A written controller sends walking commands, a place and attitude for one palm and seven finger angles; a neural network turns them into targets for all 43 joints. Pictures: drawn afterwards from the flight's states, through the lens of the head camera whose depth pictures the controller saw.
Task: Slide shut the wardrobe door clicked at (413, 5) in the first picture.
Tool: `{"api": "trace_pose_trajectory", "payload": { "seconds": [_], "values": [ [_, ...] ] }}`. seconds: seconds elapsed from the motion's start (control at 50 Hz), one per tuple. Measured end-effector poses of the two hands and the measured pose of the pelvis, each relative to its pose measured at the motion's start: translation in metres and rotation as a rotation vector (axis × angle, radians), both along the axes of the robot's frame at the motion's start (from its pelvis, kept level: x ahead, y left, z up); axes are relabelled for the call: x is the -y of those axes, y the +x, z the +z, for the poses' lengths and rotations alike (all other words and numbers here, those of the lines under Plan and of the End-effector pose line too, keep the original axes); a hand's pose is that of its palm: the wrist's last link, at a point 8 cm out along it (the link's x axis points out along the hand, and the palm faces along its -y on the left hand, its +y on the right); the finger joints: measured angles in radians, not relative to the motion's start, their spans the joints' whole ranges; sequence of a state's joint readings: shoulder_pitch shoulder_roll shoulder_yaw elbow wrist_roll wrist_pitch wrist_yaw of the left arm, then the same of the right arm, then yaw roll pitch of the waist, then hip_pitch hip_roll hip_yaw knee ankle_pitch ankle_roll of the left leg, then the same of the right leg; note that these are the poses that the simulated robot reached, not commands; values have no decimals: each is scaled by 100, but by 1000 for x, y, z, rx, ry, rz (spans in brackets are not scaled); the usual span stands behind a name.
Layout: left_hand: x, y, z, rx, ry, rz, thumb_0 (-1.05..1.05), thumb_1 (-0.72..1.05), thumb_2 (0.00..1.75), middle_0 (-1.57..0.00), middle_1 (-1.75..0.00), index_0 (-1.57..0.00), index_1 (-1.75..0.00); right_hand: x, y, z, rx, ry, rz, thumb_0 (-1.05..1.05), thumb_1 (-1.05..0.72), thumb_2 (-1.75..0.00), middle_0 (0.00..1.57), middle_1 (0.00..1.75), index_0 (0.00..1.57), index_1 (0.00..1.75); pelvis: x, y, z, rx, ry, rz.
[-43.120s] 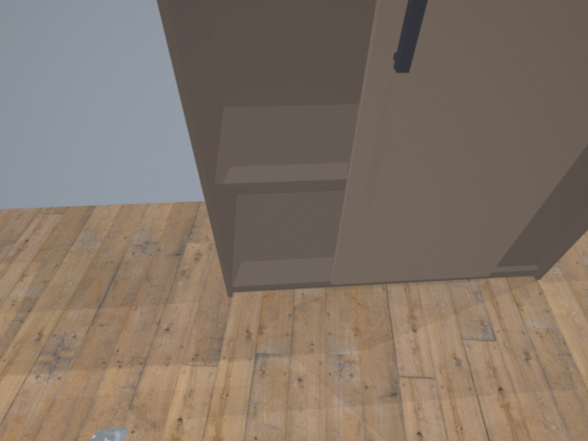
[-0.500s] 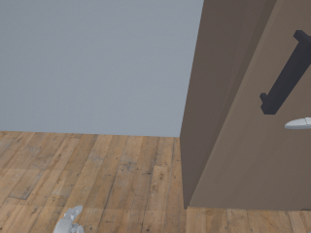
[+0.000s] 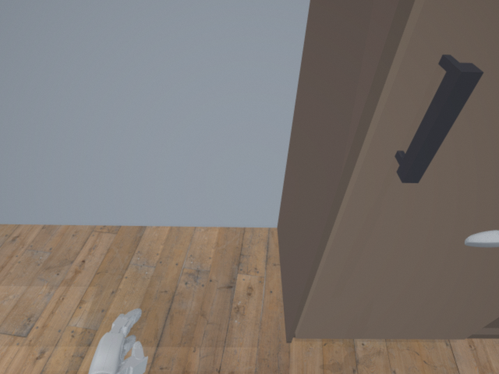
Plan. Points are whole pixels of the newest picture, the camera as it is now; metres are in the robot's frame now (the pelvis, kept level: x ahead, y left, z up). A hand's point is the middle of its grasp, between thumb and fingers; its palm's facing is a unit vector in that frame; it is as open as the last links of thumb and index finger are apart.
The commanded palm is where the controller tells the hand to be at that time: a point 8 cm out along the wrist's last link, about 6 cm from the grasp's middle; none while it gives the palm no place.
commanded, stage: slip the hand off the handle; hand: right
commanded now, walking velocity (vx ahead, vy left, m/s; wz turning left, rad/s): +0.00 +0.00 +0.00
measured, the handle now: (426, 122) +0.39 -0.25 +0.25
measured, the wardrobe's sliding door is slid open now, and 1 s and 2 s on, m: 0.01 0.01 0.01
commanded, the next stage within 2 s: draw the hand back to the body in 0.22 s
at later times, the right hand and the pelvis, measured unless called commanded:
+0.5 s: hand out of the picture +0.23 -0.29 +0.21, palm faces +0.29 +0.95 -0.14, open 14.7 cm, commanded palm +0.18 -0.34 +0.22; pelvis +0.00 +0.00 +0.00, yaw -2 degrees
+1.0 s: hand out of the picture +0.19 -0.28 +0.19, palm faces +0.46 +0.86 -0.24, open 13.9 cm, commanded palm +0.14 -0.32 +0.20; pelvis -0.01 +0.01 +0.00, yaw -1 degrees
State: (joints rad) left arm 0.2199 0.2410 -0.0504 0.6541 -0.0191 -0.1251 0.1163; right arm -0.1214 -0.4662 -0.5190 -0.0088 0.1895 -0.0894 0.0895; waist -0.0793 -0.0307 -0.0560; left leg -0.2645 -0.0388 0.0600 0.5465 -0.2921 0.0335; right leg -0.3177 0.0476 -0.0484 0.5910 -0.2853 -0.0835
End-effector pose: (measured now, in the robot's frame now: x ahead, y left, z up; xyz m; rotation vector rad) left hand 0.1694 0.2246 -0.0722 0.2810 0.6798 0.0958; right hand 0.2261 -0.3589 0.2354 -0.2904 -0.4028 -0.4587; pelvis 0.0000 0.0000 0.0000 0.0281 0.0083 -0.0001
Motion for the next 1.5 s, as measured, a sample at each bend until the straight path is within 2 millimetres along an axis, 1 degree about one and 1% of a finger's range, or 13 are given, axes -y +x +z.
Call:
{"api": "trace_pose_trajectory", "payload": {
  "seconds": [0.16,0.34,0.38,0.46,0.6,0.74,0.86,0.92,1.02,1.12,1.24,1.34,1.5],
  "values": [
    [19,28,12,76,-23,-59,1,90,90,-20,-30,-21,-30,-9,-22,-4,-32,5,41,-1,56,-20,25,115,26,115,1,2,1,13,-3,-9],
    [26,33,12,74,-23,-105,1,90,90,-20,-30,-21,-30,-12,-48,-1,-9,-8,-4,-1,56,-20,26,115,26,115,-2,2,1,27,-2,-21],
    [26,31,9,64,-21,-103,1,90,90,-20,-30,-21,-30,-11,-48,-2,-18,11,10,-1,56,-20,25,115,26,115,-3,1,1,30,-2,-27],
    [23,28,8,64,-30,-71,1,90,90,-20,-30,-21,-30,-14,-35,-14,-159,109,111,-1,56,-20,25,115,26,115,-3,1,3,44,-1,-34],
    [17,32,20,139,-60,-49,2,90,90,-20,-30,-21,-30,-31,-17,-22,-355,181,332,-1,55,-20,25,115,25,115,-5,4,6,71,-2,-24],
    [9,39,38,214,-81,-71,2,90,90,-20,-30,-21,-30,-23,-35,-15,-319,198,351,-1,55,-20,25,115,26,115,-8,4,5,74,0,-11],
    [7,41,43,232,-68,-94,2,90,90,-20,-30,-21,-30,-26,-57,-38,-354,252,302,-1,52,-21,25,113,25,113,-6,-2,3,84,4,-19],
    [11,38,43,234,-40,-137,2,90,90,-20,-30,-21,-30,-32,-64,-36,-314,115,133,-1,46,-24,25,109,25,109,-6,-7,3,87,8,-27],
    [16,23,32,166,-43,-139,1,90,90,-20,-30,-21,-30,-39,-77,-32,-185,25,-45,-1,33,-31,24,102,25,102,-6,-13,5,86,4,-23],
    [18,3,11,67,-65,-102,1,90,90,-20,-30,-21,-30,-42,-82,-28,-144,-35,-106,-1,16,-38,24,92,24,92,-3,-9,8,90,-1,-17],
    [15,-12,-4,-22,-77,-55,2,90,90,-20,-30,-21,-30,-47,-70,-35,-169,-56,-102,0,-4,-49,23,80,24,80,-1,-1,10,95,-8,-8],
    [8,-9,-4,-26,-73,-24,2,90,90,-20,-30,-21,-30,-58,-58,-40,-196,-73,-55,0,-22,-57,23,69,23,69,0,7,11,94,-11,3],
    [-5,13,9,18,-59,0,2,90,90,-20,-30,-21,-30,-67,-54,-42,-231,-106,-16,1,-51,-71,22,52,22,52,-2,18,12,86,-11,13]
  ]
}}
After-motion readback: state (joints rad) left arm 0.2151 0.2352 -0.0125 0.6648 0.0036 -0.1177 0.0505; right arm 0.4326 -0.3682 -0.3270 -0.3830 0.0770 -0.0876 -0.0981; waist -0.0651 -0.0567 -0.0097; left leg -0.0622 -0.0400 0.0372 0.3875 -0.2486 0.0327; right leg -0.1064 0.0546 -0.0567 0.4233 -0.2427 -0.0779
